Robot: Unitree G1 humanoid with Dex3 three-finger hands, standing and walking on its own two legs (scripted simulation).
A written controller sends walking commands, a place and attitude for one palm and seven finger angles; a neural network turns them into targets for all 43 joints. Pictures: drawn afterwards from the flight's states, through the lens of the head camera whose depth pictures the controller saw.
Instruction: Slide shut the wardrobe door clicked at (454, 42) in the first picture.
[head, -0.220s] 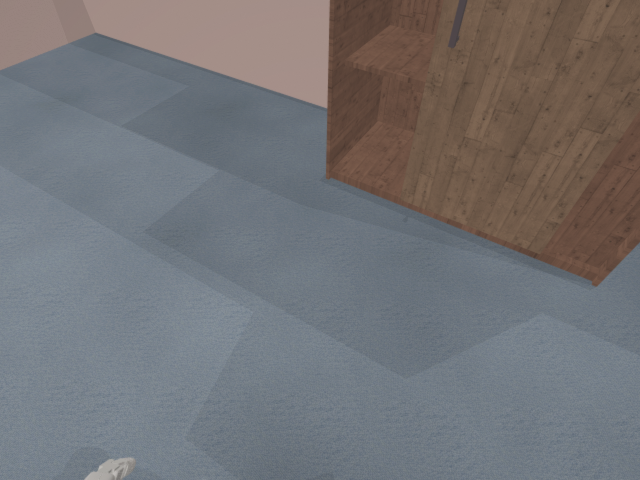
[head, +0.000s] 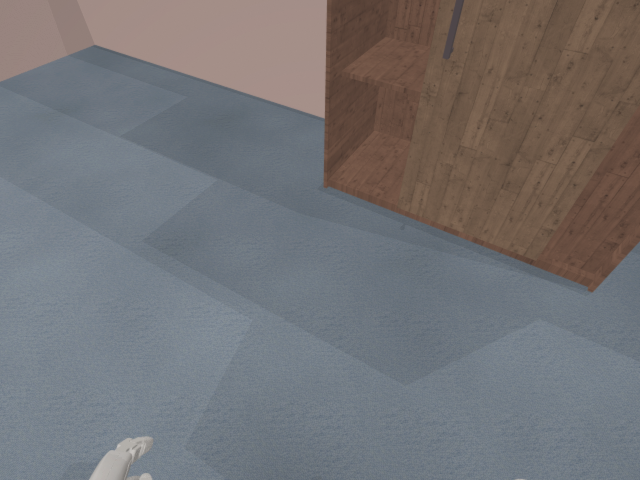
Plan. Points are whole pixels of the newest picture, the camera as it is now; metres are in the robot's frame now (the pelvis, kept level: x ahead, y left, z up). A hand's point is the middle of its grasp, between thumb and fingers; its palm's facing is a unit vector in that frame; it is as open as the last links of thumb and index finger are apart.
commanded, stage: stand and wait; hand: right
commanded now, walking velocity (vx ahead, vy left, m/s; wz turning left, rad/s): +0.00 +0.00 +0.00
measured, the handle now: (457, 16) +1.30 -0.33 +0.09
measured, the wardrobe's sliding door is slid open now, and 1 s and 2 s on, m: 0.37 0.37 0.37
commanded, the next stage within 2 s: look at it before walking up in 0.66 s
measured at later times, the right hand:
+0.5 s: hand out of the picture +0.06 -0.23 -0.15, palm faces -0.04 +0.94 -0.34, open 7.4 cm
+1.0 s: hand out of the picture +0.06 -0.22 -0.15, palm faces -0.05 +0.94 -0.33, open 7.4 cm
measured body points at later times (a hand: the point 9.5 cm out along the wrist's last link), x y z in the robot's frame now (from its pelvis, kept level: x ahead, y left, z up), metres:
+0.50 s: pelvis -0.01 +0.01 +0.01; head -0.01 +0.01 +0.45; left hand +0.06 +0.32 -0.13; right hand +0.06 -0.28 -0.13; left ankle -0.02 +0.14 -0.74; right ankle -0.03 -0.10 -0.74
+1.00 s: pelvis -0.02 +0.02 +0.01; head -0.02 +0.02 +0.46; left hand +0.05 +0.32 -0.13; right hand +0.06 -0.27 -0.13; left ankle -0.02 +0.14 -0.74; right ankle -0.03 -0.10 -0.74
